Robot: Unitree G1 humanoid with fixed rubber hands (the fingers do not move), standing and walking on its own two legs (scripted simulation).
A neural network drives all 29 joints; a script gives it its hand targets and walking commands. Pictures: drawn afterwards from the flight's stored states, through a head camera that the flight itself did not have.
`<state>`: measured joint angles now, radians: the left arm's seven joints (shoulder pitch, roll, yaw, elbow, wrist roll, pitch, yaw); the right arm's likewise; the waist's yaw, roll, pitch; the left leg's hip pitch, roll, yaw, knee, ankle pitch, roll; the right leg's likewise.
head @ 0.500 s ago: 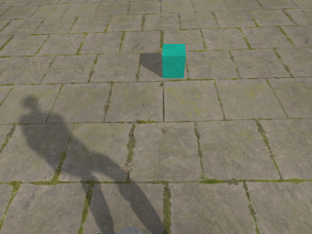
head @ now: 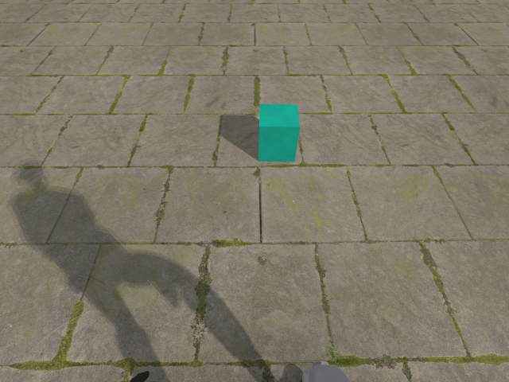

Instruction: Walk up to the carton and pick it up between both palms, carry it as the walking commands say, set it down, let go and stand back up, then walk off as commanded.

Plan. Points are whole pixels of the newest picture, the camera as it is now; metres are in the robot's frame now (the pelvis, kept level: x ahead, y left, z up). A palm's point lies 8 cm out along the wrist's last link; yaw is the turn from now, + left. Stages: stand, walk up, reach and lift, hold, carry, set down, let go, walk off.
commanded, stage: walk up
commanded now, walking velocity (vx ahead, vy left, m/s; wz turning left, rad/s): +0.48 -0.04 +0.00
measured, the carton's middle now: (277, 133) +1.44 -0.14 -0.65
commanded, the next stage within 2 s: none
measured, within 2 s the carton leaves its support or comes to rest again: neither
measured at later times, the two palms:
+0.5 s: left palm (155, 375) +0.18 +0.20 -0.18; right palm (377, 268) +0.35 -0.24 -0.12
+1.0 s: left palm (186, 213) +0.51 +0.18 -0.13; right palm (380, 236) +0.46 -0.29 -0.16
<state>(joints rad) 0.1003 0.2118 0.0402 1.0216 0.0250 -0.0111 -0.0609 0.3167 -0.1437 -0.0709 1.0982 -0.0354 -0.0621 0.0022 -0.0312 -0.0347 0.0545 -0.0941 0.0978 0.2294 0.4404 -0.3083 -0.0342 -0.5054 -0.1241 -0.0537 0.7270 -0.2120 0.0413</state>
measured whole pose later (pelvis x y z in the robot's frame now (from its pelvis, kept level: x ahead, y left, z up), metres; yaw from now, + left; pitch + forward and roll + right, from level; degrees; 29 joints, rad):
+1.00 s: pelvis +0.46 -0.05 -0.01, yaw +0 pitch +1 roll -2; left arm 0.22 0.14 0.05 1.02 0.03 -0.08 -0.01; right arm 0.28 -0.22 -0.06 1.10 -0.03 -0.04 0.02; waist -0.01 0.09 0.02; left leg -0.46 0.13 0.07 1.10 -0.33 -0.02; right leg -0.24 -0.03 -0.19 0.52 -0.28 -0.01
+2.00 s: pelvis +0.91 -0.06 -0.01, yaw -2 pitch -1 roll +1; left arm 0.21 0.17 0.03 1.12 0.02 -0.01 0.01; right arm 0.19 -0.13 -0.04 1.10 -0.04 -0.05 -0.02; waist 0.00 -0.05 0.08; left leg -0.20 0.07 0.21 0.54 -0.32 0.00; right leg -0.35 -0.08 -0.11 0.74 -0.40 0.04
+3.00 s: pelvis +1.08 -0.06 -0.01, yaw -2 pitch -2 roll +1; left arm 0.28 0.10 0.03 1.17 0.01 0.00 0.06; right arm 0.25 -0.12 -0.03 1.19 -0.02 0.01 -0.05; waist 0.00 -0.02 0.03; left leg -0.13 0.03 0.13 0.51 -0.35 0.00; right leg 0.04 -0.07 -0.15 0.41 -0.41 0.03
